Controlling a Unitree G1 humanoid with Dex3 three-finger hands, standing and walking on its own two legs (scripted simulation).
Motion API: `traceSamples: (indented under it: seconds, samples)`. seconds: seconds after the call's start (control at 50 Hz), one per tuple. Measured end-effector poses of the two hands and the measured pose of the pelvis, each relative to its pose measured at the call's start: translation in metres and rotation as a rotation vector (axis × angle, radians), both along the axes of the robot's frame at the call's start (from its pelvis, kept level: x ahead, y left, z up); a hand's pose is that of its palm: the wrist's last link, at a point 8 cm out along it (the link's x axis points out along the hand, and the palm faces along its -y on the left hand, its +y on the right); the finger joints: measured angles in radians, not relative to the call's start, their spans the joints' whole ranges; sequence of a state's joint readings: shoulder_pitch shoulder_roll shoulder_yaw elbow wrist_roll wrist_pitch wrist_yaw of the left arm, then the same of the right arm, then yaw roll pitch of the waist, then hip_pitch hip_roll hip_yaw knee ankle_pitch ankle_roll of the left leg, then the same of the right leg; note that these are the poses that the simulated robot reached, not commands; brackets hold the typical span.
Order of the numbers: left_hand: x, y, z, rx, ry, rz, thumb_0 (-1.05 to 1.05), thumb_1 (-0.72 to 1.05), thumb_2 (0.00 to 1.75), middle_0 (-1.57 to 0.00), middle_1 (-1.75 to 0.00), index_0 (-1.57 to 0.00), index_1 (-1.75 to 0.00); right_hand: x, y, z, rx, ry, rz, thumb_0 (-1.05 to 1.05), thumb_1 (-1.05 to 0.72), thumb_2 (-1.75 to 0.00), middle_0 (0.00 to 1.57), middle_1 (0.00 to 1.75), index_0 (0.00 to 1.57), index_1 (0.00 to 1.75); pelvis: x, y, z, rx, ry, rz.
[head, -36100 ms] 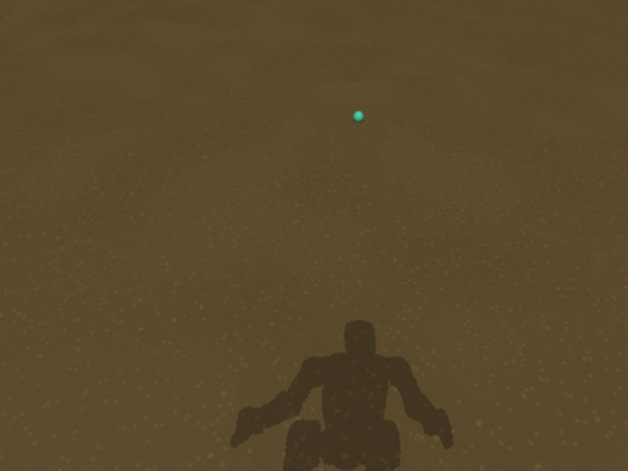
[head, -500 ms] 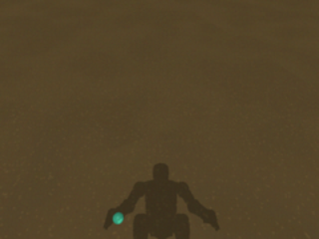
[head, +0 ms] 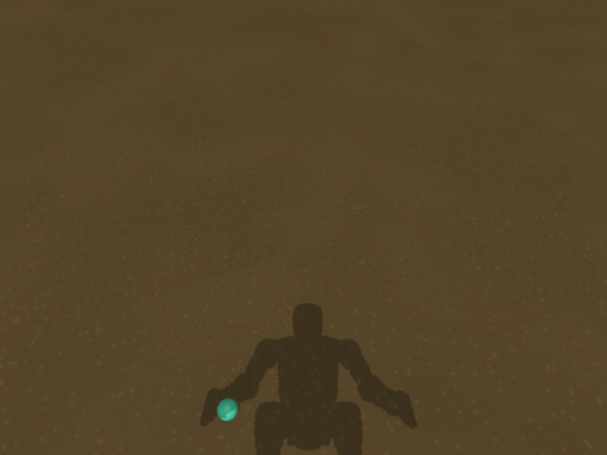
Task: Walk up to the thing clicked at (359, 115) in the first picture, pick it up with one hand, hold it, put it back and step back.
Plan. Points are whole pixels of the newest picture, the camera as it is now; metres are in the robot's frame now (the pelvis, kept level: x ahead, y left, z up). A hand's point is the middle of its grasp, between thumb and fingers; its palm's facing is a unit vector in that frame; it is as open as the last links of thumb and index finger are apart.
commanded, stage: rise first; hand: left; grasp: from above
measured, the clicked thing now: (227, 409) +0.45 +0.25 -0.75
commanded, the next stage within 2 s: none
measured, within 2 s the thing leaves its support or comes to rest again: neither
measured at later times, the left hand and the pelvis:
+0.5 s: hand out of the picture +0.14 +0.26 -0.21, palm faces -0.10 -0.91 -0.41, open 13.7 cm; pelvis -0.01 +0.01 -0.06, yaw -1 degrees
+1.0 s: hand out of the picture +0.13 +0.27 -0.26, palm faces -0.22 -0.84 -0.50, open 14.1 cm; pelvis -0.01 +0.01 -0.12, yaw +0 degrees
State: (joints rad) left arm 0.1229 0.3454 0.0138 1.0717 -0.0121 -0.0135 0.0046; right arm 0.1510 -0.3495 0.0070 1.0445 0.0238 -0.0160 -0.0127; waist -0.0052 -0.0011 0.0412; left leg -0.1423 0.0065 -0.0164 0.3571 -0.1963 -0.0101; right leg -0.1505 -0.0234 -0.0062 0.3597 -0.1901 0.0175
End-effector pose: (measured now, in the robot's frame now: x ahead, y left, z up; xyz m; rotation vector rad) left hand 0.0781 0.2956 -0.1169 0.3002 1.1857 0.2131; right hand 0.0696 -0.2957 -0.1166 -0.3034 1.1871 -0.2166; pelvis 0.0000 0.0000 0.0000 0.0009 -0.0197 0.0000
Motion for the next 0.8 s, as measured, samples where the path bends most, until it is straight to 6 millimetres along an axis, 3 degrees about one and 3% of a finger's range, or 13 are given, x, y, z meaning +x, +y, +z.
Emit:
traceSamples:
  seconds: [0.14,0.22,0.36,0.46,0.6,0.8]
  samples:
    - [0.057,-0.003,-0.012,-0.020,-0.090,-0.030,0.00,0.60,0.90,-0.19,-0.58,-0.19,-0.58,0.011,0.024,-0.005,0.033,-0.118,0.008,0.01,-0.91,-0.90,0.20,0.30,0.20,0.30,-0.014,-0.002,-0.013,-0.004,0.093,0.001]
    - [0.074,0.000,-0.015,-0.001,-0.107,-0.082,0.00,0.35,0.89,-0.15,-0.77,-0.17,-0.76,0.009,0.034,-0.010,0.052,-0.147,-0.010,0.01,-0.90,-0.90,0.20,0.30,0.21,0.30,-0.013,0.000,-0.021,-0.006,0.129,-0.010]
    - [0.067,0.005,-0.030,0.047,-0.018,-0.111,0.00,-0.14,0.93,-0.10,-0.98,-0.12,-0.96,0.021,0.044,-0.019,0.068,-0.208,-0.001,0.01,-0.89,-0.90,0.20,0.30,0.21,0.30,-0.008,0.008,-0.036,-0.015,0.180,-0.012]
    - [0.059,0.007,-0.049,0.060,-0.020,-0.118,0.00,-0.38,0.96,-0.09,-1.04,-0.10,-1.03,0.039,0.047,-0.028,0.054,-0.261,0.033,0.01,-0.89,-0.90,0.20,0.30,0.21,0.30,-0.007,0.010,-0.053,-0.019,0.232,-0.011]
    - [0.058,0.010,-0.064,0.096,-0.043,-0.168,0.00,-0.51,0.98,-0.08,-1.07,-0.08,-1.07,0.068,0.052,-0.041,0.033,-0.321,0.074,0.01,-0.90,-0.90,0.20,0.30,0.21,0.30,-0.004,0.012,-0.075,-0.029,0.284,-0.007]
    - [0.059,0.010,-0.078,0.129,-0.033,-0.220,-0.01,-0.54,0.96,-0.08,-1.08,-0.09,-1.08,0.091,0.063,-0.057,0.048,-0.389,0.113,0.01,-0.91,-0.90,0.20,0.30,0.21,0.30,-0.002,0.013,-0.098,-0.040,0.348,-0.003]
